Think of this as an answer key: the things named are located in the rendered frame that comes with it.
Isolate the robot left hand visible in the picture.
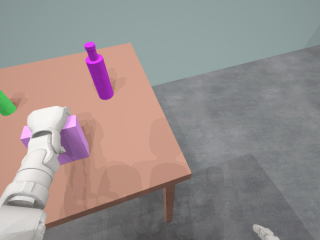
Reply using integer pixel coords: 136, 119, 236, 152
27, 106, 71, 155

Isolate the robot right hand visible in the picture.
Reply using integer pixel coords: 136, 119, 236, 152
253, 224, 280, 240

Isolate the table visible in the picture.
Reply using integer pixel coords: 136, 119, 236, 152
0, 43, 192, 230

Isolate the left robot upper arm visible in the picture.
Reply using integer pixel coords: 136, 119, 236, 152
0, 205, 48, 240

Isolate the robot left forearm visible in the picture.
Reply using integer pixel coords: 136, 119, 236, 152
0, 127, 61, 210

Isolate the sponge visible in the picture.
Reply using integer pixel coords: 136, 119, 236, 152
20, 115, 90, 165

